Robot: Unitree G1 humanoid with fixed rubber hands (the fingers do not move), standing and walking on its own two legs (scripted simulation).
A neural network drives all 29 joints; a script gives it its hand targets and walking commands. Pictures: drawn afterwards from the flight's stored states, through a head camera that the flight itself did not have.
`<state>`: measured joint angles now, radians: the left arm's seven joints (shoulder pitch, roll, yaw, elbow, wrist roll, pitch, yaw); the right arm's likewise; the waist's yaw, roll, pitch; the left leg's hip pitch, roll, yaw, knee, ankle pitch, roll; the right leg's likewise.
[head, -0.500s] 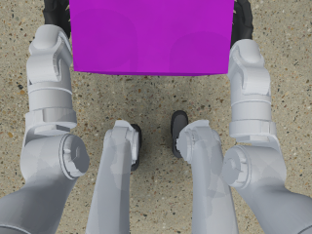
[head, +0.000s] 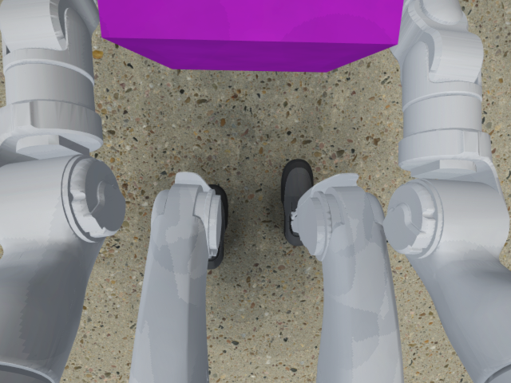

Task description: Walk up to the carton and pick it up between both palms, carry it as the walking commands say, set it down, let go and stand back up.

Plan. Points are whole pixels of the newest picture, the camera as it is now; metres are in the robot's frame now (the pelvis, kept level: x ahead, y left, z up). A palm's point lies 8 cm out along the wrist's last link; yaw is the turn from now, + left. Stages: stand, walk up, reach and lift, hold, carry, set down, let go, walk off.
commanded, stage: set down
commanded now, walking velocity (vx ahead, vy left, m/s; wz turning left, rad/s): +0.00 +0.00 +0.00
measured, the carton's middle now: out of the picture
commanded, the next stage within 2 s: none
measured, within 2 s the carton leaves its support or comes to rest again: rests again in 0.92 s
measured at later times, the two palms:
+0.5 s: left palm out of the picture +0.58 +0.21 -0.20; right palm out of the picture +0.56 -0.15 -0.23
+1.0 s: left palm out of the picture +0.58 +0.21 -0.25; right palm out of the picture +0.58 -0.15 -0.25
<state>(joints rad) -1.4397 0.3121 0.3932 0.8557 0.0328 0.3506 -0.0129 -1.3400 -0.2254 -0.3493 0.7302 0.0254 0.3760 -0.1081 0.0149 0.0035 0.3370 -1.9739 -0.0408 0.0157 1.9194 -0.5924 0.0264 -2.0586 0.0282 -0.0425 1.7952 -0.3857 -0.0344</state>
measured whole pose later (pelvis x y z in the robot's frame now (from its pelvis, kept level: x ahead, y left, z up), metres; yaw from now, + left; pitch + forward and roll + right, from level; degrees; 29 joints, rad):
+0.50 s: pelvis +0.00 +0.01 -0.05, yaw +0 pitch +35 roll -2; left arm -1.60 0.42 0.18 0.94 -0.08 0.33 0.04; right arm -1.47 -0.33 -0.23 0.89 0.11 0.29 -0.11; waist 0.01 -0.01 0.48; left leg -2.07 -0.06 0.02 2.12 -0.65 0.03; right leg -2.15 0.03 -0.04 1.98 -0.44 -0.03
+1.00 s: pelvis +0.01 +0.00 -0.07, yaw +1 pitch +34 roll -2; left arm -1.60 0.42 0.16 0.98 -0.09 0.30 0.05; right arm -1.53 -0.35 -0.22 0.90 0.12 0.31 -0.12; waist 0.01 -0.01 0.52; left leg -2.11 -0.06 0.02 2.20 -0.68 0.03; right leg -2.20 0.03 -0.04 2.07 -0.46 -0.02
